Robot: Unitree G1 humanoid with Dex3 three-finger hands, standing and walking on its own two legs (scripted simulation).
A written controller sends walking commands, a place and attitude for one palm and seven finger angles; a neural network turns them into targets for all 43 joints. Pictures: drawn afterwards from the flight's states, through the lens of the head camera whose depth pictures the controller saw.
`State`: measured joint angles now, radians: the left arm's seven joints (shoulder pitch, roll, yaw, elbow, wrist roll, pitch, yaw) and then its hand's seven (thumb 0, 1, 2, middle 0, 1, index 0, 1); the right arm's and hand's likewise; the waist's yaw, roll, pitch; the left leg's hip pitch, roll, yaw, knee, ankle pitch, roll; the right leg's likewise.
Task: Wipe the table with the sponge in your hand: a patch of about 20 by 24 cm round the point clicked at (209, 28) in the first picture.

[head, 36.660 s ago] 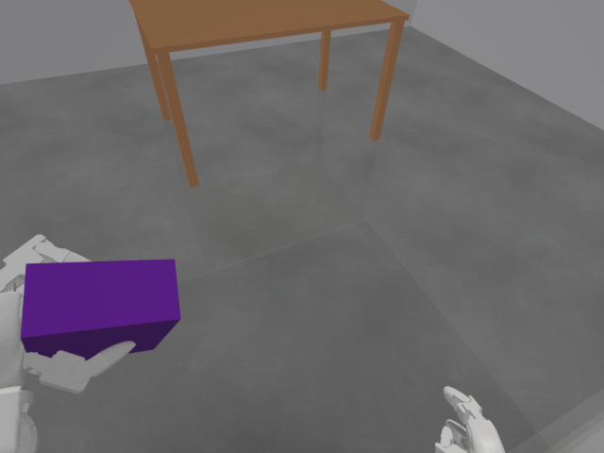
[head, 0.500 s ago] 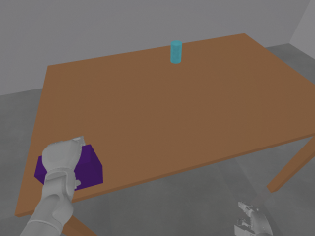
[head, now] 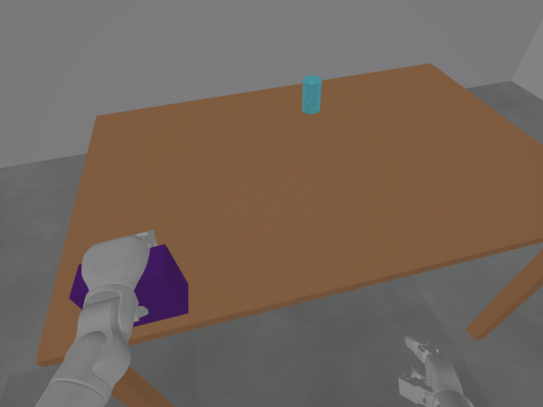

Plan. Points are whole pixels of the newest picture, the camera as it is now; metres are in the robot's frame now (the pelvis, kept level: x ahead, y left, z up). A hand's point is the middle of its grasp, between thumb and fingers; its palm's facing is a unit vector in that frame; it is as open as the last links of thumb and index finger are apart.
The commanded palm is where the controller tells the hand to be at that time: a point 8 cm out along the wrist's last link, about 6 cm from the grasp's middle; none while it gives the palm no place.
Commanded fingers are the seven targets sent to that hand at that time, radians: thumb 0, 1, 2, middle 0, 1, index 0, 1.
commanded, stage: lift the sponge slowly off the table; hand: left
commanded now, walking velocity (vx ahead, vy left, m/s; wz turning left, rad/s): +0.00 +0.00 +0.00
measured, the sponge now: (140, 295) +0.27 +0.27 -0.02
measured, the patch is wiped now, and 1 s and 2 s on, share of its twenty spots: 1.00 1.00 1.00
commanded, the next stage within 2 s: bring the sponge back beside the body in 1.28 s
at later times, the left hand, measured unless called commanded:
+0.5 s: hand (124, 268) +0.27 +0.27 +0.06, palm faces -0.01 -0.10 -1.00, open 10.0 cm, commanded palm +0.25 +0.27 +0.13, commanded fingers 0.00 0.10 1.30 -1.20 -1.60 -1.20 -1.60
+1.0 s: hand (113, 254) +0.27 +0.28 +0.09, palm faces +0.03 -0.10 -0.99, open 10.0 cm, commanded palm +0.25 +0.27 +0.17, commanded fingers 0.00 0.10 1.30 -1.20 -1.60 -1.20 -1.60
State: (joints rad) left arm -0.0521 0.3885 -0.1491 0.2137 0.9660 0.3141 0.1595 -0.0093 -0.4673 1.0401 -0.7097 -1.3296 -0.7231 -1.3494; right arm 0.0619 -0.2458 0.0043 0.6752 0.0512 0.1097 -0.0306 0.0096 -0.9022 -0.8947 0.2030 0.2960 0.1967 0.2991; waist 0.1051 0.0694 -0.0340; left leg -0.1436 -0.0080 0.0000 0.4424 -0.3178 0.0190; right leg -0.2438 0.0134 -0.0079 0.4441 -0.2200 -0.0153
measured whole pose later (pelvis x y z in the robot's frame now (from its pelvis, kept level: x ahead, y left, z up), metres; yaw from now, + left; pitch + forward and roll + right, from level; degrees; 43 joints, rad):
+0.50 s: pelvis +0.00 +0.00 +0.00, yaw +0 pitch -1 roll +0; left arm -0.06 0.43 -0.14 0.11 0.94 0.36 0.07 -0.01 -0.47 1.04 -0.72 -1.33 -0.73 -1.34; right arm 0.03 -0.26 0.03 0.67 0.06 0.12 -0.03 0.01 -0.90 -0.89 0.20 0.30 0.20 0.30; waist 0.11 0.08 -0.01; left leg -0.07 0.00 0.00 0.37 -0.28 0.01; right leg -0.17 0.02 -0.01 0.38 -0.19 -0.02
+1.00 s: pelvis +0.00 +0.00 +0.01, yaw +0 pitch -2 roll -1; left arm -0.04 0.47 -0.13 -0.04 0.91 0.40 0.00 -0.01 -0.48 1.04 -0.72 -1.32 -0.74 -1.34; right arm 0.03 -0.27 0.04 0.66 0.06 0.13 -0.02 0.01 -0.90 -0.89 0.20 0.30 0.20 0.30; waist 0.11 0.09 0.00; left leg -0.03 -0.01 -0.01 0.34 -0.27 0.02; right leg -0.13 0.01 -0.01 0.34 -0.18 -0.01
